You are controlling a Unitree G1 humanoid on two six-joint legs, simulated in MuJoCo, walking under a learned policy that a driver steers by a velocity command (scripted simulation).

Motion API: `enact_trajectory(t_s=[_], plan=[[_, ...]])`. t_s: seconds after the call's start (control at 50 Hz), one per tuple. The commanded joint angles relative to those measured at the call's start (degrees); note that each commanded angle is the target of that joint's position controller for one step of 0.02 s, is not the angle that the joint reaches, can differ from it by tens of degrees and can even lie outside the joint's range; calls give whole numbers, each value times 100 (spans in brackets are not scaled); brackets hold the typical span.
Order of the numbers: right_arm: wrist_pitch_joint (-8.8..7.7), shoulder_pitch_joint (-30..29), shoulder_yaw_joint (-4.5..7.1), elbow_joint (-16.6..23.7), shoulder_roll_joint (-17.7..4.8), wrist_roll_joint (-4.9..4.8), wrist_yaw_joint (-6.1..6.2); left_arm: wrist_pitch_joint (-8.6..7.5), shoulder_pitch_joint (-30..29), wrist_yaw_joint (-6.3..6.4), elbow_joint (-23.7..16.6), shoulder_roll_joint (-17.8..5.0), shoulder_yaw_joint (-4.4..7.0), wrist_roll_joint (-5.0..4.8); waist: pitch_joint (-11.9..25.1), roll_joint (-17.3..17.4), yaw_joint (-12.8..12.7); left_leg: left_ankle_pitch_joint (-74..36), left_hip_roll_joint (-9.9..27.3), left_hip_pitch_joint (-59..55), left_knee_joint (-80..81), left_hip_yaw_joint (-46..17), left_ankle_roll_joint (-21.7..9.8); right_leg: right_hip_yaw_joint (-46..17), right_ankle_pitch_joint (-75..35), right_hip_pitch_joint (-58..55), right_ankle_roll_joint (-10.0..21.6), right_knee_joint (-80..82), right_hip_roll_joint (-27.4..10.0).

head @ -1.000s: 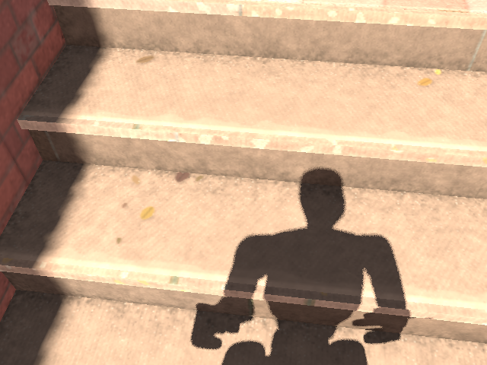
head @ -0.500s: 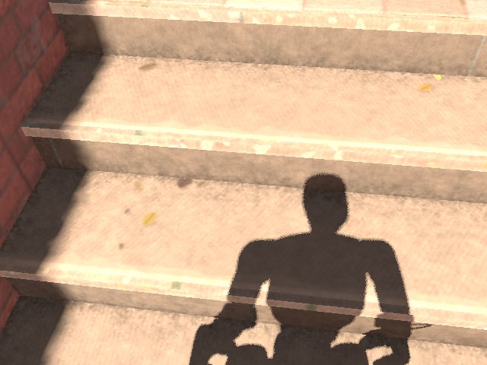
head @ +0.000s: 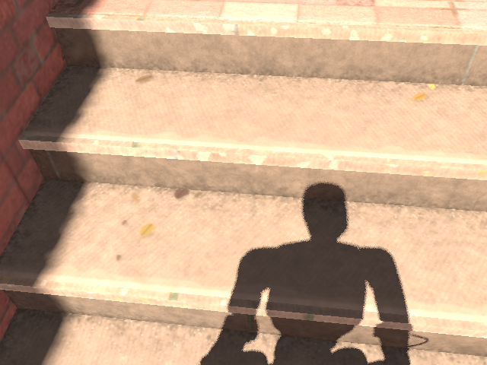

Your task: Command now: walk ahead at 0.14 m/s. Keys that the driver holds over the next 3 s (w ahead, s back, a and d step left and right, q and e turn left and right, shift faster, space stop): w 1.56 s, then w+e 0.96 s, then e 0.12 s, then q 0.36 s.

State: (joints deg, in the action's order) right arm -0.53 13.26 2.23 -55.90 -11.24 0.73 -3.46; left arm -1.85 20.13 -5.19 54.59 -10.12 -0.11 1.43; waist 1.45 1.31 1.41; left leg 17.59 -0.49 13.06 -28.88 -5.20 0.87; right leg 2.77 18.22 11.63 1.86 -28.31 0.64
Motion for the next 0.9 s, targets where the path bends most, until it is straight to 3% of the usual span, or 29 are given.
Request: enact_trajectory(t_s=[0.02,0.08,0.14,0.18,0.22,0.24,0.26,0.28,0.32,0.36,0.38,0.42,0.44,0.46,0.48,0.5,0.52,0.54,0.56,0.58,0.6,0.62,0.64,0.68,0.7,0.76,0.82,0.86,0.9], plan=[[-26,74,233,210,-765,193,115,-2,1028,155,135,-970,281,238,-686,-657,-302,1325,-177,1366,1,413,-380,-1179,2173,-411,805,1259,-933],[-248,-470,125,454,-149,271,320,-91,1518,520,374,-876,266,209,-899,-1135,-598,518,272,2265,-1846,481,-537,-2874,2617,-441,1741,2045,-2493],[-267,-104,107,525,-47,217,279,-195,-248,704,-219,-828,212,101,-681,-775,147,1143,145,56,-1037,871,-556,-1375,1810,854,1100,2100,-1624],[-347,611,124,111,-90,172,104,-5,-187,639,-197,-1077,268,93,-742,-530,204,-149,-288,-837,52,1355,-516,-793,1321,1025,1297,1480,-1212],[-503,1546,143,-183,-164,105,107,108,417,331,234,-1067,277,425,-437,-354,456,-1056,-133,-1906,485,1104,-688,-529,-1091,1163,1398,11,-1129],[-564,2701,197,-569,-483,222,208,113,490,134,254,-646,223,459,-17,602,634,-2033,642,-2946,603,-116,-1388,74,-1229,2160,979,-2153,-462],[-466,4387,246,-955,-948,302,252,-24,423,5,89,-18,42,435,454,1617,1196,-3797,2311,-4283,1198,-2786,-2982,41,1036,4029,500,-4809,447],[-393,4505,138,-1241,-1017,527,162,-229,-274,27,-64,-96,119,114,-624,1066,1252,-2168,2822,-3776,1602,-3369,-3010,-1167,1128,5790,723,-8017,424],[-245,2883,-167,-1075,-255,768,48,-387,-1166,48,-393,-374,164,52,-1000,239,674,-921,2453,-2900,1369,-1952,-2283,-1114,888,7587,1427,-10710,305],[-196,2125,-590,-1118,587,665,-21,-117,-1459,1,-977,210,-80,246,-910,-51,-59,-214,2162,-1547,1555,-1026,-1831,-1201,605,7717,2011,-11115,-164],[-219,1455,-641,-955,615,705,34,3,-1560,-35,-1241,457,-189,266,-817,22,-460,135,1771,-395,1867,-346,-1569,-793,641,7211,2042,-10802,-332],[-447,741,-621,-744,393,912,118,104,-1805,55,-1578,385,-316,-44,-808,-68,-814,417,1204,1414,2497,493,-1316,-414,146,6085,1935,-9407,-537],[-596,597,-578,-488,112,877,122,129,-2102,107,-1660,121,-284,-183,-636,-213,-700,438,800,2243,2772,812,-1279,38,-570,5094,1647,-7905,-617],[-638,446,-529,-197,-130,623,63,213,-2837,109,-1873,-195,-265,-213,-431,-211,-645,35,685,3774,3697,830,-1399,493,-421,2899,1230,-6327,-627],[-635,1408,-458,-409,-456,394,30,252,-3517,79,-2092,-129,-329,-169,-142,405,-351,-1354,865,3736,3944,452,-1731,937,220,2003,727,-6036,-229],[-637,1748,-427,-489,-858,225,-55,313,-2838,-3,-1839,116,-355,-112,-261,1094,-679,-5097,1239,2745,3271,457,-2017,1217,229,2000,422,-6051,177],[-701,1764,-329,-476,-1209,213,-147,412,-2424,-56,-1643,-43,-323,-62,-208,979,-818,-8113,1474,1034,2409,573,-1954,1229,271,2738,383,-5153,327],[-621,2189,-166,-788,-952,-470,368,263,-809,539,-976,126,-199,-255,188,433,-840,-9568,1229,-793,901,1011,-1246,1629,1815,2445,639,-4613,563],[-590,2379,-121,-870,-1154,-553,520,101,-112,703,-846,156,-220,-324,538,833,-1109,-9668,1391,-1200,-303,818,-1061,1161,1701,1843,703,-3478,603],[-559,1989,-234,-922,-917,653,-310,254,169,356,-752,-472,-105,167,842,965,-1402,-9543,1504,694,-1358,320,-1505,-274,-898,148,1022,-2745,286],[-587,2183,-296,-451,-137,815,-665,221,1060,332,-328,-1303,78,171,1802,-1213,-1119,-4233,220,3208,-3353,6,-1213,-3562,-1093,-1960,2283,-1121,-863],[-477,1728,-84,-560,-390,302,-698,284,2055,299,-269,-1505,255,485,1749,-1390,-1679,-1928,-447,3454,-6646,-1117,-1111,-6031,1123,-851,2547,613,-1749],[-549,1272,-49,-533,-122,82,-552,99,1720,325,126,-1030,181,393,155,-1035,-1373,-2178,-315,4511,-7974,-1351,-1170,-5530,2739,308,2073,648,-1628],[-486,315,-109,-6,-70,266,-155,-82,291,232,421,-84,-36,195,53,-41,-604,-2137,-364,5237,-8960,-1161,-1561,-4075,1732,942,1897,466,-1460],[-386,179,-193,161,97,238,-63,-98,-314,171,560,353,-183,262,101,209,-189,-2343,-250,5341,-9312,-1211,-1794,-3610,1390,1381,1679,597,-1462],[-61,297,-318,249,339,147,-36,-292,-1133,92,607,564,-249,298,22,176,496,-1757,70,5339,-8824,-466,-1850,-1184,-58,2091,1174,981,-935],[-109,-604,-386,507,216,21,-147,-393,-6,228,900,442,-302,673,53,-736,142,-1324,225,5577,-9657,464,-1719,-565,-501,1971,1074,1308,-656],[-126,-1416,-509,815,253,131,-36,-303,1157,265,1354,455,-353,735,-79,-398,-286,-721,337,7397,-9778,61,-1885,-1041,-166,213,1088,1216,-1036],[-152,-1976,-629,1172,257,56,28,-298,1793,265,1607,410,-397,835,-97,-471,-415,-519,535,8328,-9528,75,-1920,-1232,-635,-942,1121,1291,-1324]])
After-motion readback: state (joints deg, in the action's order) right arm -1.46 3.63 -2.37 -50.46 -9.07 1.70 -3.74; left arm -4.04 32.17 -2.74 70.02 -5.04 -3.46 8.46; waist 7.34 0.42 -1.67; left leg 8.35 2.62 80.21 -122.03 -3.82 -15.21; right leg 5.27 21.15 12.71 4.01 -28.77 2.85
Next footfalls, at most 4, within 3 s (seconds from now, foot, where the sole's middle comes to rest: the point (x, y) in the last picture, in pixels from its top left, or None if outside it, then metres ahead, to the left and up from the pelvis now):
0.58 right None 0.35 -0.05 -0.61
1.08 left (180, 254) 0.68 0.18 -0.45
1.62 right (250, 116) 0.98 0.00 -0.28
2.16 left None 1.32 0.17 -0.12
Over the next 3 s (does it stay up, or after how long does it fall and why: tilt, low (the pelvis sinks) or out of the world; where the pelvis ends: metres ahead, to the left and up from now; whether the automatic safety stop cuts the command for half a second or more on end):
stays up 1.37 -0.04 0.65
